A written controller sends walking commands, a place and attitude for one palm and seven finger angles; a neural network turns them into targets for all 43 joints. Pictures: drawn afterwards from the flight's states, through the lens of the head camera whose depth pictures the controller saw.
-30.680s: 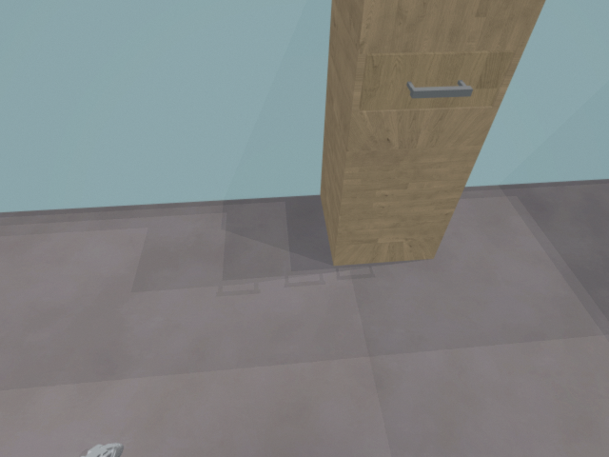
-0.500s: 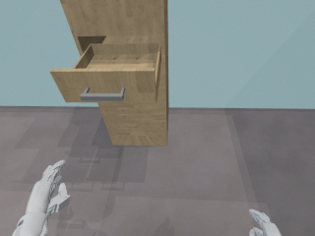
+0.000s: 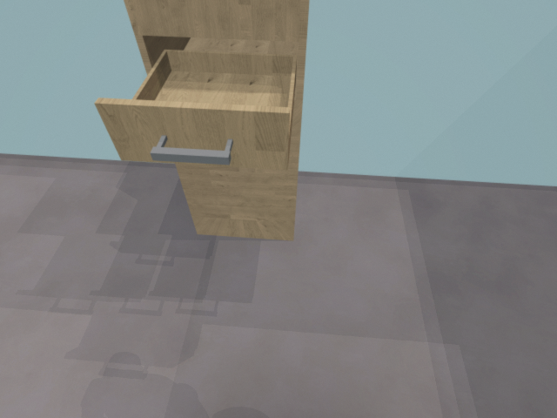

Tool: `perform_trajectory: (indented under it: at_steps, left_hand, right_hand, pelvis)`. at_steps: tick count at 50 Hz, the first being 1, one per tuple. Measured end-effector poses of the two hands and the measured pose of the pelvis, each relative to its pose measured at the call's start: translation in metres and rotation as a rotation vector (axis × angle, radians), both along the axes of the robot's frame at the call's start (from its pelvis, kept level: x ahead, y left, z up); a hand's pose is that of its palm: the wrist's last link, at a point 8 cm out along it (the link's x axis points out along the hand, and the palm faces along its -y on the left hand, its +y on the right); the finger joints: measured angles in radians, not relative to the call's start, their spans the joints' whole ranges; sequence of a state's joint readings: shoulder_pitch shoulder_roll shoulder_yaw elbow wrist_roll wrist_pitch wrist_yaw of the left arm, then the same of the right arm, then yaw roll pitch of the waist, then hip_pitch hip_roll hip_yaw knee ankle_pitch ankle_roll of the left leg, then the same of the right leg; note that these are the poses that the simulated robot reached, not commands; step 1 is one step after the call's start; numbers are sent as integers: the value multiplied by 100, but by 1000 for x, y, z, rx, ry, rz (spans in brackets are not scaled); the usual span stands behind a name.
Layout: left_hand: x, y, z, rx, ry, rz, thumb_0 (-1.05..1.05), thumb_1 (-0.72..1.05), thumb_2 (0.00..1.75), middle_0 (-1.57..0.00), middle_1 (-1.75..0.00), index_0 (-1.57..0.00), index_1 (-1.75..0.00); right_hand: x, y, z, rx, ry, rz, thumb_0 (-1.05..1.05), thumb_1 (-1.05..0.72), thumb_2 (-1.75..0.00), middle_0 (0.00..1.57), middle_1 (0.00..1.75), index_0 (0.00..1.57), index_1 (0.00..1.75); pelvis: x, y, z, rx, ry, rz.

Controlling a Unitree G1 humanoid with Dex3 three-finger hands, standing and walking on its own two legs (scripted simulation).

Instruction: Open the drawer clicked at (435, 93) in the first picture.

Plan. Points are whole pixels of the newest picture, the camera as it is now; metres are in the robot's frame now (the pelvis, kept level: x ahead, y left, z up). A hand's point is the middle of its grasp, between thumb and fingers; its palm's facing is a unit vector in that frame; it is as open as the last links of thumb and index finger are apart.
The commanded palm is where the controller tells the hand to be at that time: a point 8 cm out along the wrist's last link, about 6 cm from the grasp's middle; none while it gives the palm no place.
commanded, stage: let the arm hang, fingers relaxed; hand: left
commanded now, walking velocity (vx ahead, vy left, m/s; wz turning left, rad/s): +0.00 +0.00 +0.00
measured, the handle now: (193, 148) +0.60 +0.22 +0.02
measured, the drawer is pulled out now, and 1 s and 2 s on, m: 0.30 0.30 0.30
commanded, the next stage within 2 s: look to check the result in 0.46 s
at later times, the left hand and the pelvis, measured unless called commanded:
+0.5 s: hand out of the picture +0.04 +0.17 -0.17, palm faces -0.02 -0.98 -0.21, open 7.4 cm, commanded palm none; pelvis +0.01 -0.01 +0.00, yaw -1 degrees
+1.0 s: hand out of the picture +0.04 +0.18 -0.17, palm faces -0.03 -0.97 -0.26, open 7.4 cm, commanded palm none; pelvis +0.02 -0.02 +0.00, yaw -1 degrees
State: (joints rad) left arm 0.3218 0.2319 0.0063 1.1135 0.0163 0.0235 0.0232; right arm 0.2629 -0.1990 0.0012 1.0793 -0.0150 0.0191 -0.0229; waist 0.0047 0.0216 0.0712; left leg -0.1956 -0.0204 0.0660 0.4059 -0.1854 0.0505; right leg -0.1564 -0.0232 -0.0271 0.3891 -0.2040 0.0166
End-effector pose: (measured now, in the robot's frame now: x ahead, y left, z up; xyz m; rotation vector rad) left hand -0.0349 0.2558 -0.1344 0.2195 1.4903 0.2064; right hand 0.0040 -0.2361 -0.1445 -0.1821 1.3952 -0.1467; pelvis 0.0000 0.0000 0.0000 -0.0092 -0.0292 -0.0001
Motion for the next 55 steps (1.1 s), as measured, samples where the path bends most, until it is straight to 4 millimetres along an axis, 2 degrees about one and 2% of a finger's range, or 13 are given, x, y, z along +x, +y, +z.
perform_trajectory:
  at_steps: [7,13,17,26,39,46,55]
  left_hand:
    - [31,-3,-1,-5,-72,-34,1,91,90,-20,-30,-20,-30]
    - [58,-14,-3,-28,-136,-56,1,91,90,-20,-30,-20,-30]
    - [69,-23,-4,-45,-156,-65,1,91,90,-20,-30,-20,-30]
    - [69,-35,-6,-61,-136,-59,1,91,90,-20,-30,-20,-30]
    - [58,-31,-4,-32,-88,-43,1,91,90,-20,-30,-20,-30]
    - [67,-29,-2,-18,-104,-52,1,91,90,-20,-30,-20,-30]
    - [90,-25,1,-4,-150,-73,1,91,90,-20,-30,-20,-30]
  right_hand:
    - [-3,6,-2,16,-7,-20,1,-91,-90,20,30,20,30]
    - [-2,7,-2,21,-18,-34,1,-91,-90,20,30,20,30]
    - [-2,6,-2,22,-17,-42,1,-91,-90,20,30,20,30]
    - [-4,1,-1,20,4,-53,1,-91,-90,20,30,20,30]
    - [9,-18,1,-5,0,-48,1,-91,-90,20,30,20,30]
    - [25,-29,3,-22,-30,-35,1,-91,-90,20,30,20,30]
    - [42,-43,7,-41,-63,-23,1,-91,-90,20,30,20,30]
  pelvis:
    - [0,2,1,8,-5,-8]
    - [2,0,1,11,-6,-12]
    - [4,-2,2,12,-6,-13]
    - [8,-9,2,11,-2,-15]
    - [13,-18,3,8,-1,-17]
    - [15,-21,3,8,0,-18]
    - [18,-26,3,9,3,-20]
